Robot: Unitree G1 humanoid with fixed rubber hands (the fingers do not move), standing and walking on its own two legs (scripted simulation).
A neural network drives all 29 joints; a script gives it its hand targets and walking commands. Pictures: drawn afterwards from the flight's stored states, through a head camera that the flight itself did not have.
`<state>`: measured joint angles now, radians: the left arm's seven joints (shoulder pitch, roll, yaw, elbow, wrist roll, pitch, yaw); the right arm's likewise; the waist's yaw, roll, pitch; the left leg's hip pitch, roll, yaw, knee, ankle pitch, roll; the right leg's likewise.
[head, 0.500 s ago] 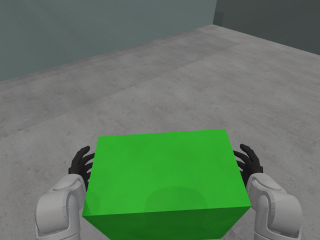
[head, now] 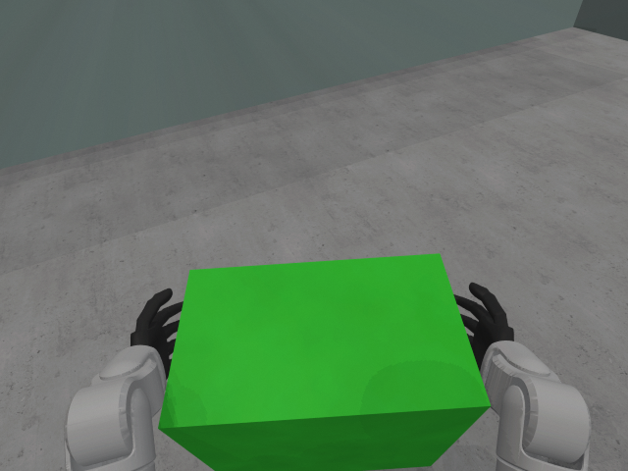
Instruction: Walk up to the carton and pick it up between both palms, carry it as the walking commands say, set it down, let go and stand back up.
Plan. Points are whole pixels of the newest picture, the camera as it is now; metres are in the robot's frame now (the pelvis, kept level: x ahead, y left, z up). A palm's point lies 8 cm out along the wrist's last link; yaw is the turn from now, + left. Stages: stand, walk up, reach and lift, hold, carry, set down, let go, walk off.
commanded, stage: carry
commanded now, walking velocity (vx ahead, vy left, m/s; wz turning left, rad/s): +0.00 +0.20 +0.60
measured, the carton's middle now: (322, 378) +0.24 +0.00 +0.01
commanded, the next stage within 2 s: none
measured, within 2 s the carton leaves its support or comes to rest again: neither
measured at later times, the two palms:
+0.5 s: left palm out of the picture +0.09 +0.46 +0.09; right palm (234, 388) +0.20 +0.09 +0.09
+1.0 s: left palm out of the picture -0.14 +0.66 +0.07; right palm out of the picture +0.08 +0.35 +0.09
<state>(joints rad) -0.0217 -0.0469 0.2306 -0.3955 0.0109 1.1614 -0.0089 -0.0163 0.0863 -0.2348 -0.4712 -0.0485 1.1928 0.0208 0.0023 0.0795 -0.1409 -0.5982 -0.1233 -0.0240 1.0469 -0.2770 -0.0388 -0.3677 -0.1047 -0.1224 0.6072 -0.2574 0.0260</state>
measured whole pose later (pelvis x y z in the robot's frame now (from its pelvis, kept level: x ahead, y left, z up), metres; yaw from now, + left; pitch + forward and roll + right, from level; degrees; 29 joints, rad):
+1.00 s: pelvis -0.22 +0.36 +0.00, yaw +35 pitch +2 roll -4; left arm 0.00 -0.02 0.21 -0.45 0.01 1.17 -0.01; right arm 0.01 0.10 -0.22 -0.51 -0.05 1.18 0.02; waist 0.00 0.02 -0.08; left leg -0.49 -0.01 -0.10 0.66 -0.21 0.01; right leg -0.47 -0.15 -0.16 1.07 -0.52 0.14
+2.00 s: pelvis -0.46 +0.43 +0.00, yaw +50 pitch +0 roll -1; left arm 0.01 -0.04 0.23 -0.47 0.01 1.18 -0.01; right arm 0.01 0.10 -0.23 -0.53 -0.05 1.19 0.02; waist 0.00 0.04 -0.10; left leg -0.45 -0.05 -0.02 0.68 -0.22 0.04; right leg -0.33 -0.03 -0.16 0.58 -0.24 -0.03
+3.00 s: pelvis -0.51 +0.38 +0.00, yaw +49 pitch +2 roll -1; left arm 0.01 -0.03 0.22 -0.45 0.02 1.18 -0.02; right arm 0.01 0.10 -0.22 -0.52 -0.05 1.20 0.00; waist 0.00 0.01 -0.16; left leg -0.44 -0.02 -0.01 0.53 -0.13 0.02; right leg -0.32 -0.04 -0.16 0.57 -0.28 -0.03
